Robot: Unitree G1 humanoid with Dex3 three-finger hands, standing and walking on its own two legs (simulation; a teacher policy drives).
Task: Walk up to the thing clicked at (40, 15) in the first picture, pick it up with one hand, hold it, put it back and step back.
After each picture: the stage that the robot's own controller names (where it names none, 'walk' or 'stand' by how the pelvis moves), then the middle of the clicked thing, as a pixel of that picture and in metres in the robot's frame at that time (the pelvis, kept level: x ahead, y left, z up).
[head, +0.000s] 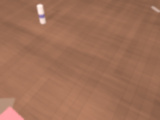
stand; (41, 14) +1.89 +0.52 -0.65
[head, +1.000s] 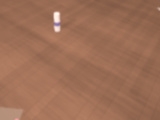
walk; (57, 22) +1.80 +0.25 -0.64
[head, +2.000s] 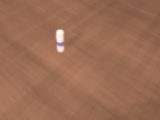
walk; (60, 41) +1.24 +0.17 -0.65
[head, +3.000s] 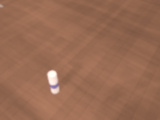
walk; (53, 82) +0.78 +0.21 -0.64
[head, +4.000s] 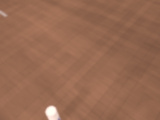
stand; (54, 117) +0.46 +0.23 -0.63
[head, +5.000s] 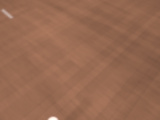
stand; out of the picture +0.41 +0.19 -0.66
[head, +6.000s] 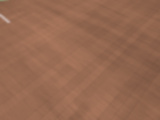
stand; out of the picture +0.39 +0.20 -0.66
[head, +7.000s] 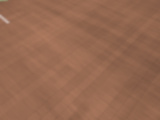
stand; out of the picture +0.38 +0.21 -0.66
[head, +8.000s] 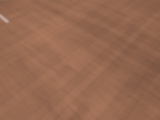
stand; out of the picture +0.37 +0.21 -0.66
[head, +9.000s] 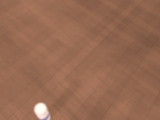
go down; (43, 113) +0.39 +0.22 -0.61
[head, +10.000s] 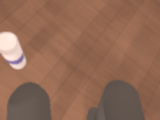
go down; (13, 53) +0.45 +0.25 -0.24
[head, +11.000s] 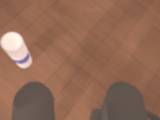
close in; (19, 53) +0.45 +0.25 -0.25
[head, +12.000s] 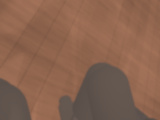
close in; out of the picture +0.44 +0.30 -0.16
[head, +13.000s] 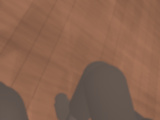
lift; out of the picture +0.42 +0.30 -0.16
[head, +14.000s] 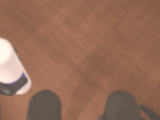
lift; (11, 72) +0.34 +0.23 -0.03
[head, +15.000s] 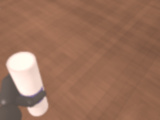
hold; (31, 88) +0.32 +0.17 +0.04
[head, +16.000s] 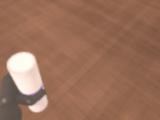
hold; (31, 86) +0.33 +0.17 +0.03
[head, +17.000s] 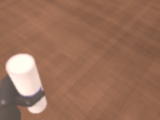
hold; (30, 88) +0.33 +0.17 +0.03
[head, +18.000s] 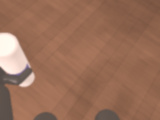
crouch; (16, 65) +0.40 +0.20 -0.03
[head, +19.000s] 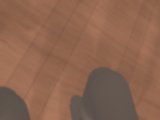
lower; out of the picture +0.48 +0.28 -0.11
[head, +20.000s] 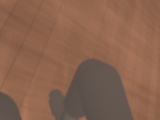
lower; out of the picture +0.45 +0.32 -0.17
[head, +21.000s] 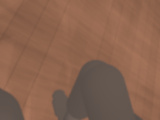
lower; out of the picture +0.44 +0.32 -0.16
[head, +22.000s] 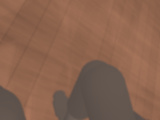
lower; out of the picture +0.44 +0.32 -0.16
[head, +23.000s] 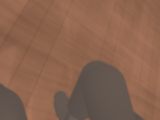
lower; out of the picture +0.43 +0.31 -0.16
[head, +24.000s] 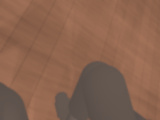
open; out of the picture +0.43 +0.31 -0.16
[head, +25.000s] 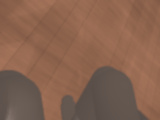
stand; out of the picture +0.43 +0.30 -0.18
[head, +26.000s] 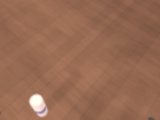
stand; (39, 106) +0.41 +0.23 -0.52
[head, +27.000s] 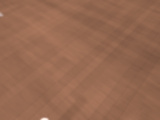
stand; out of the picture +0.39 +0.22 -0.60
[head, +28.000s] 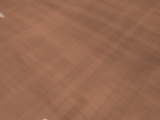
stand; out of the picture +0.39 +0.22 -0.60
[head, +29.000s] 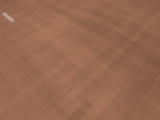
stand; out of the picture +0.40 +0.21 -0.65
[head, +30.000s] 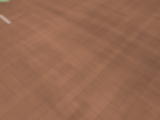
stand; out of the picture +0.39 +0.22 -0.66
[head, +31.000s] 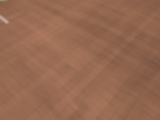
stand; out of the picture +0.37 +0.22 -0.66
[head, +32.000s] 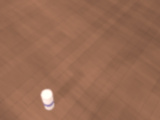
walk; (48, 100) +0.47 +0.17 -0.64
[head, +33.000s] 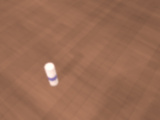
walk; (51, 75) +0.72 +0.27 -0.62
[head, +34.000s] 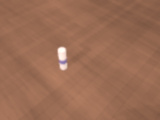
stand; (62, 59) +1.03 +0.20 -0.63
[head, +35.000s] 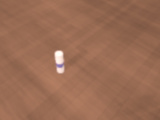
stand; (59, 62) +1.00 +0.20 -0.66
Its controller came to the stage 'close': yes
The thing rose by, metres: 0.67
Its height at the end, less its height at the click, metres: +0.00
